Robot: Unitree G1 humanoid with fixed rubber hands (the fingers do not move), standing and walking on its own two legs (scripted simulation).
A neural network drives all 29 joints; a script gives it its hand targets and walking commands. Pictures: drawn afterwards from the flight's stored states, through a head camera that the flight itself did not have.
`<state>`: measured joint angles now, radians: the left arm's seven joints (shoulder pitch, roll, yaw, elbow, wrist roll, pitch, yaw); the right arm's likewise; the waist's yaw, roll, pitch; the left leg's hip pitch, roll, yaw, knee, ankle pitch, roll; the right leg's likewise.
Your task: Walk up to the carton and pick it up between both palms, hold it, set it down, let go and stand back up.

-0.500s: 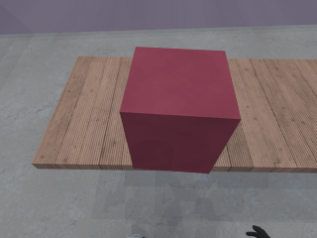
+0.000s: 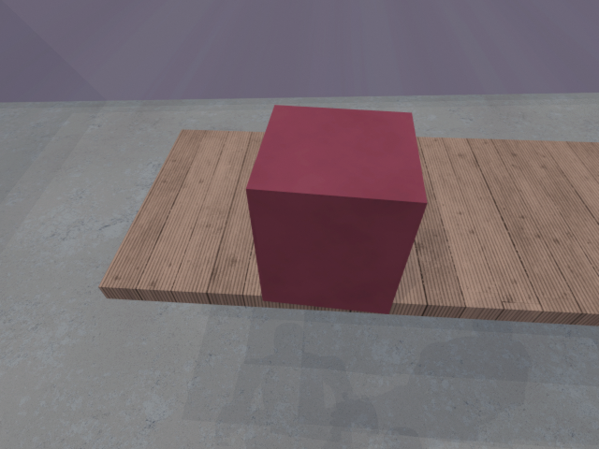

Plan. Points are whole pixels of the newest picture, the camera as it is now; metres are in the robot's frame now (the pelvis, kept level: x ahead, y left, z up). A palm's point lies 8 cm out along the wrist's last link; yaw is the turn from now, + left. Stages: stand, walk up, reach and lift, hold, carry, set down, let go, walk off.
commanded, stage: walk up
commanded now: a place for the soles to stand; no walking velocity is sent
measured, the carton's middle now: (333, 212) +0.47 -0.03 +0.07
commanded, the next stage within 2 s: none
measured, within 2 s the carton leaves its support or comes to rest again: neither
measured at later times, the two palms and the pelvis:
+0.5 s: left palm out of the picture +0.01 +0.26 -0.13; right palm out of the picture +0.01 -0.22 -0.14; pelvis +0.01 +0.01 +0.00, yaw -3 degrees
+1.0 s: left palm out of the picture +0.08 +0.25 -0.14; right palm out of the picture +0.05 -0.23 -0.14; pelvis +0.04 +0.01 +0.00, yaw -5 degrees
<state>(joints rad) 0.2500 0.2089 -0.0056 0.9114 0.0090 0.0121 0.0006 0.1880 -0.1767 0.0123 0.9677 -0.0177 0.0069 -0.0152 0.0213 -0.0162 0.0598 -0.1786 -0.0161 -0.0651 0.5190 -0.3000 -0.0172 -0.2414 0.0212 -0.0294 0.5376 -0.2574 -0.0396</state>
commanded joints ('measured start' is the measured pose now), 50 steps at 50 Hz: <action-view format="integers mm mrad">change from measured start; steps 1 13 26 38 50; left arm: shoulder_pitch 35 90 113 74 33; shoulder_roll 155 154 144 144 131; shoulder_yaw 35 17 -2 -6 -6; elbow -7 67 117 126 134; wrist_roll -12 1 2 -1 4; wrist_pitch -11 -34 -38 -43 -34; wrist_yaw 1 14 24 29 37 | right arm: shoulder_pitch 1 58 82 100 78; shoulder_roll -140 -162 -169 -172 -163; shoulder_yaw -14 -14 3 1 -2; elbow -41 27 67 93 87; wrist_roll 9 10 10 4 11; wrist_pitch -26 -39 -43 -38 -26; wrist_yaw -5 -4 -15 -22 -19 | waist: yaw -9 -17 -11 -15 -28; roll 37 23 35 -15 41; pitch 31 62 -60 -55 -1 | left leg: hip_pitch -80 -99 17 69 63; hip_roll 90 85 105 120 122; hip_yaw -97 -89 -48 -16 1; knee -153 -180 -149 -116 -141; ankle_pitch -63 -86 197 387 302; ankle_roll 59 72 68 67 69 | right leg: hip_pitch -41 -47 26 44 11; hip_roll -84 -72 -88 -92 -89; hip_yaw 165 189 175 174 187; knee -192 -193 -119 -85 -94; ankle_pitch -137 -102 191 393 355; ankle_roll -4 3 -2 -18 -16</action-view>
